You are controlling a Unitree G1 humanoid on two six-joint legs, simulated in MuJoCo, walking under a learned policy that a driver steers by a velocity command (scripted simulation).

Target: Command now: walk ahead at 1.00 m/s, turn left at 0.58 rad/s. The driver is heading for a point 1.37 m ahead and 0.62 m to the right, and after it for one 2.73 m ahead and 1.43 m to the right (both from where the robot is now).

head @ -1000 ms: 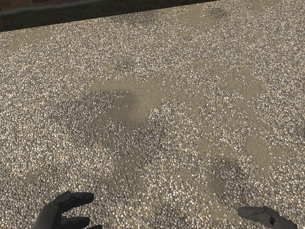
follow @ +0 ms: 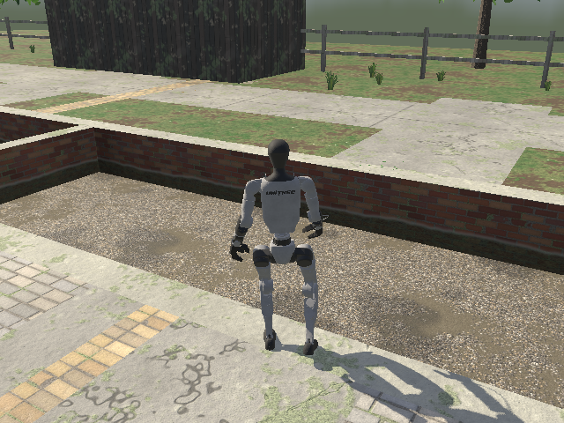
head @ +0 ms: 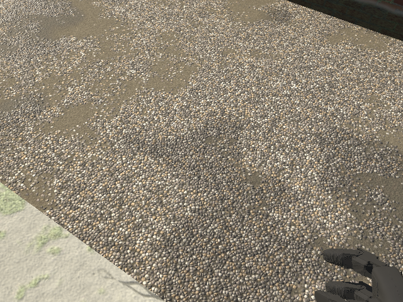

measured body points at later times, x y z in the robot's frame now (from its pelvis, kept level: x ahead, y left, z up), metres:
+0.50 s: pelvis +0.05 +0.06 +0.01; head +0.06 +0.04 +0.46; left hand +0.30 +0.24 -0.06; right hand +0.17 -0.23 -0.08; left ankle +0.07 +0.10 -0.67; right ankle +0.04 -0.04 -0.69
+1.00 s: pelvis +0.05 +0.10 +0.02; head +0.05 +0.08 +0.47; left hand +0.40 +0.11 +0.01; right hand +0.01 -0.20 -0.07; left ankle +0.16 +0.19 -0.69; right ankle +0.02 -0.03 -0.67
